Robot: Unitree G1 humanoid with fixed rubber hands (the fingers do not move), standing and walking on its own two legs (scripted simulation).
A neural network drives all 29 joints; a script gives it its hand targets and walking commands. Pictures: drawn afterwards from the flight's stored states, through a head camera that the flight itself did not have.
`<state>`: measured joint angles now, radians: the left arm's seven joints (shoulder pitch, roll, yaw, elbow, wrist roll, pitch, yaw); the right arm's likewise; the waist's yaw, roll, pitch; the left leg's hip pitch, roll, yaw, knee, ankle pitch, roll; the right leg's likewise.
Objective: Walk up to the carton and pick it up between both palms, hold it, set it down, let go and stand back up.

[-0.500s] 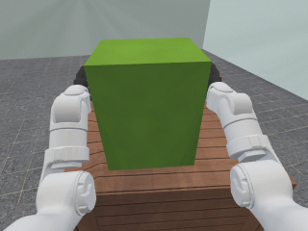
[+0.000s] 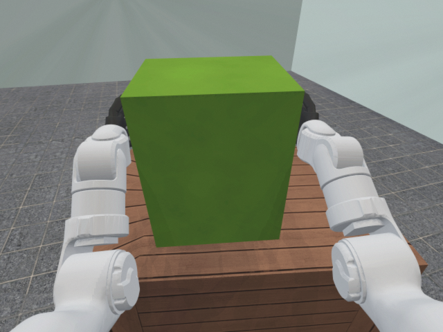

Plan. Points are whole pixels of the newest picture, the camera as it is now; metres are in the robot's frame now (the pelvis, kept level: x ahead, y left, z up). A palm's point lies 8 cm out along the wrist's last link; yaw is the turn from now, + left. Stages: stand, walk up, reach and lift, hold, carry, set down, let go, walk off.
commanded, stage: hold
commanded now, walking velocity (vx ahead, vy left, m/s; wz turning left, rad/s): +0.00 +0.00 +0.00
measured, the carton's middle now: (214, 151) +0.38 +0.01 +0.22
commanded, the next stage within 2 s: set down in 0.84 s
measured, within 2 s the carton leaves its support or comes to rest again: neither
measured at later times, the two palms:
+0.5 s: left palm (118, 136) +0.36 +0.17 +0.26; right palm (306, 130) +0.36 -0.15 +0.27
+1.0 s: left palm (123, 131) +0.38 +0.17 +0.26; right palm (306, 128) +0.38 -0.16 +0.27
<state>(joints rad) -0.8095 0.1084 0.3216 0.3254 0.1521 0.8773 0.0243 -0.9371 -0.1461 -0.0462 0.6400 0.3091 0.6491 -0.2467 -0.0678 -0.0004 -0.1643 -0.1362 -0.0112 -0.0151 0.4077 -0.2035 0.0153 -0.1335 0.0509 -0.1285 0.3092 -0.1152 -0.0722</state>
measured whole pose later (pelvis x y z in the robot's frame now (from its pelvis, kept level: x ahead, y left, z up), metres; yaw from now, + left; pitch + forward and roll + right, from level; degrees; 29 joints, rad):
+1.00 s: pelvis +0.01 +0.00 +0.00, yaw +0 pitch -4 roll -1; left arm -0.82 0.10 0.34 0.32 0.16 0.85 0.02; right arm -0.94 -0.15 -0.03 0.66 0.33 0.61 -0.25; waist -0.10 0.00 -0.15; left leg -0.12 -0.01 -0.02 0.41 -0.22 0.02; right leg -0.12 0.05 -0.13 0.30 -0.12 -0.07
